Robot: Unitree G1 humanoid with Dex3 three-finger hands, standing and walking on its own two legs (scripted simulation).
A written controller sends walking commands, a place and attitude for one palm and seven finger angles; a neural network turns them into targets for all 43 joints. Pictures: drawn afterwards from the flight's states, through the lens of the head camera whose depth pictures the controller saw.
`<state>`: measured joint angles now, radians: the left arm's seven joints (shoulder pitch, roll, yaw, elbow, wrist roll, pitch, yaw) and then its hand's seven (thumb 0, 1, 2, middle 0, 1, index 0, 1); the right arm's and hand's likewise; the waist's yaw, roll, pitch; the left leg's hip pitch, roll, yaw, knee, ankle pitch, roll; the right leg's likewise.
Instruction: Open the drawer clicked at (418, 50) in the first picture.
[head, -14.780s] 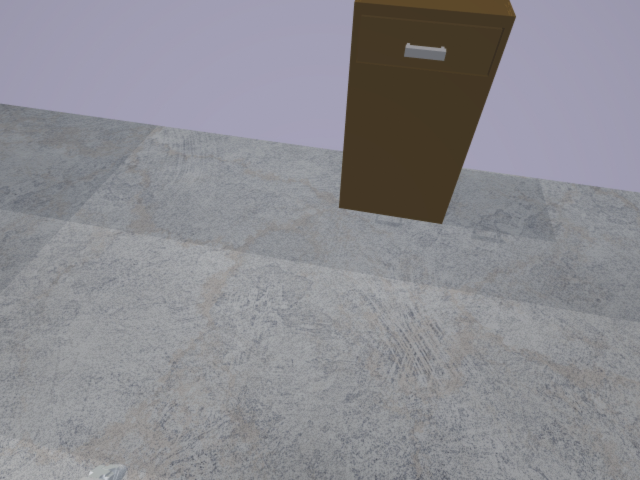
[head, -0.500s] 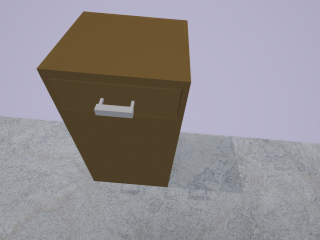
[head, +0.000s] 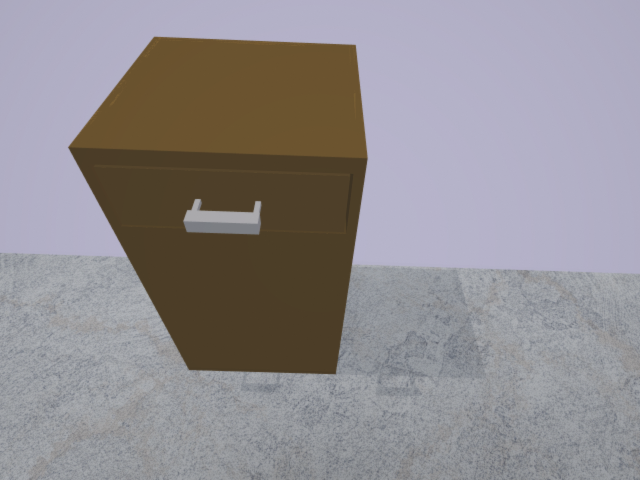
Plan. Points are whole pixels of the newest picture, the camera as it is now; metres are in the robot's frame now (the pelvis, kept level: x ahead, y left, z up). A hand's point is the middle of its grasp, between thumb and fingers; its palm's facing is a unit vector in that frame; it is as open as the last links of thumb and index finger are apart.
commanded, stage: look again from close up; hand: left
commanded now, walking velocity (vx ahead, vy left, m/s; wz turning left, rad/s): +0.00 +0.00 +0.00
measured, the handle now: (225, 213) +0.54 +0.19 -0.01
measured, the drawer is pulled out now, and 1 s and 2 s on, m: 0.00 0.00 0.00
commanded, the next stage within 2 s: raise the hand with hooked fingers in 0.46 s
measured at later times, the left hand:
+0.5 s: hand out of the picture +0.01 +0.16 -0.18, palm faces +0.00 -0.99 -0.15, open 7.4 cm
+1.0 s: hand (195, 435) +0.19 +0.17 -0.06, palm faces -0.02 -0.22 -0.98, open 8.7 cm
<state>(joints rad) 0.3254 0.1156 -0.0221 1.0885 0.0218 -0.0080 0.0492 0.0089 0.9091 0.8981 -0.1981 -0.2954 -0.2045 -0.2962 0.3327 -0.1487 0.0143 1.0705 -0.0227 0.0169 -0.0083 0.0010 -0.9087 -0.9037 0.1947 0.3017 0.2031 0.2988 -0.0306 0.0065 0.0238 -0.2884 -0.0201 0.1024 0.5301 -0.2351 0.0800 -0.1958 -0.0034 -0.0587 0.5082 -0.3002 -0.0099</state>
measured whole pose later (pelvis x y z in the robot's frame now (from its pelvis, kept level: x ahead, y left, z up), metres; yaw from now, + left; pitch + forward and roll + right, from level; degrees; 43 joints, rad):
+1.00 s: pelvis +0.02 -0.02 -0.03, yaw -1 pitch +8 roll +2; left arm 0.45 0.26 -0.16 0.04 1.09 -0.03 0.46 0.00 0.59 0.76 -0.22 -0.50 -0.23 -0.50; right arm 0.08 -0.25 -0.02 0.48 -0.05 0.09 0.04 0.01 -0.91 -0.90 0.19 0.30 0.20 0.30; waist 0.09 -0.02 -0.14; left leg -0.57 -0.03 0.13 0.79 -0.37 0.05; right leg -0.58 0.05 0.02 0.86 -0.43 -0.07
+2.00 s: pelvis +0.04 +0.00 +0.00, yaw +2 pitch +2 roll +0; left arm -0.08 0.47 -0.09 0.04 0.93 0.11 0.08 0.00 -0.47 0.31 -0.31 -1.18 -0.32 -1.18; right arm 0.09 -0.23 0.03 0.59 0.01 0.18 -0.01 0.01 -0.90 -0.90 0.20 0.30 0.20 0.30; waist 0.07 0.07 -0.04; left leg -0.28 -0.07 0.03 0.52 -0.28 0.08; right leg -0.25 0.03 -0.01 0.54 -0.32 -0.04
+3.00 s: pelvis +0.03 +0.00 +0.00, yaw +2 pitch +4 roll +0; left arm -0.31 0.49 -0.10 0.30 0.94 -0.02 0.06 0.00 -0.49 0.30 -0.32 -1.20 -0.32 -1.20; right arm 0.17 -0.25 0.01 0.62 0.02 0.18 -0.03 0.01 -0.90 -0.90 0.20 0.30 0.21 0.30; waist 0.05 0.06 -0.03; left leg -0.35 -0.08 0.02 0.51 -0.24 0.08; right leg -0.31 0.03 -0.02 0.52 -0.28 -0.03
